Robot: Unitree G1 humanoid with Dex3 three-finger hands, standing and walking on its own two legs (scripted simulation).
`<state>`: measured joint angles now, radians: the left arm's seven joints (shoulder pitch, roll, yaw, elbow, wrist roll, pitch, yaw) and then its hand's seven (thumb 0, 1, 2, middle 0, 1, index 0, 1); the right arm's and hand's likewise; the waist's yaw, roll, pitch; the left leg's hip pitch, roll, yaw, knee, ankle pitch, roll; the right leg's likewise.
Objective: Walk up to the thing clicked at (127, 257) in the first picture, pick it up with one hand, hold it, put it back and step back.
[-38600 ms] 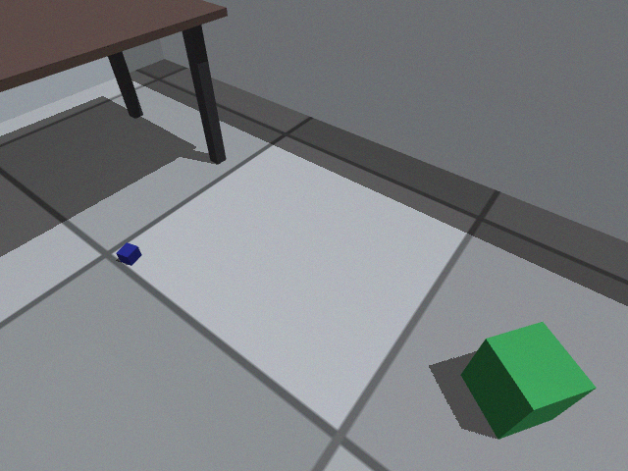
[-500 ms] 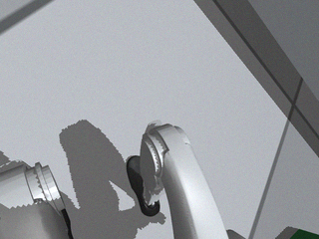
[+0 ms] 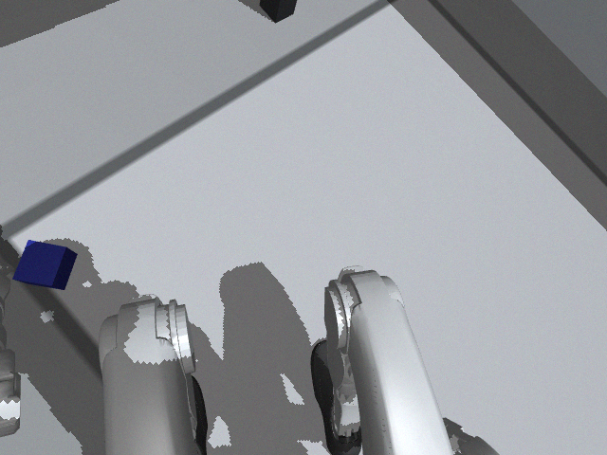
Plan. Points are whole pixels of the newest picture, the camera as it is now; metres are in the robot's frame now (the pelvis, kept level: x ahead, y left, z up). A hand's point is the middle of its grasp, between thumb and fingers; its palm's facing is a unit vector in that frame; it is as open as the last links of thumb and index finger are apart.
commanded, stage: withdraw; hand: left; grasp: from above
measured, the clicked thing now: (47, 265) +0.40 +0.36 -0.31
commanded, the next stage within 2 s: home in 0.34 s
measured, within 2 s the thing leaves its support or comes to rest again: neither
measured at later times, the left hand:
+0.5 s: hand out of the picture +0.39 +0.36 -0.14, palm faces -0.47 -0.13 -0.87, open 13.5 cm
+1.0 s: hand out of the picture +0.31 +0.29 +0.01, palm faces -0.27 -0.61 -0.74, open 7.6 cm
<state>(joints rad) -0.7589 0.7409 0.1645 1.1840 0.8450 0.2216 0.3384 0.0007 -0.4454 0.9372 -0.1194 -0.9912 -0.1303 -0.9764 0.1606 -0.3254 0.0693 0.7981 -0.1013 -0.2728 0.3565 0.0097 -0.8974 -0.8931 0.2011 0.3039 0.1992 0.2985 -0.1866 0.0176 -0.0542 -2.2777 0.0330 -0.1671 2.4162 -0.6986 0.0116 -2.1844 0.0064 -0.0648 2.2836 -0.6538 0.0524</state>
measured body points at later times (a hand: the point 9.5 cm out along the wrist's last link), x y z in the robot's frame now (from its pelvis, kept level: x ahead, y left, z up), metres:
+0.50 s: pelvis +0.00 -0.01 +0.00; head +0.22 +0.08 +0.38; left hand +0.41 +0.36 -0.09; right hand +0.11 -0.28 -0.11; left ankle +0.07 +0.12 -0.30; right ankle +0.12 -0.14 -0.30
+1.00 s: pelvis +0.01 -0.01 +0.12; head +0.18 +0.05 +0.54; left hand +0.33 +0.32 +0.05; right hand +0.18 -0.25 +0.01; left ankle +0.07 +0.12 -0.30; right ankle +0.11 -0.14 -0.30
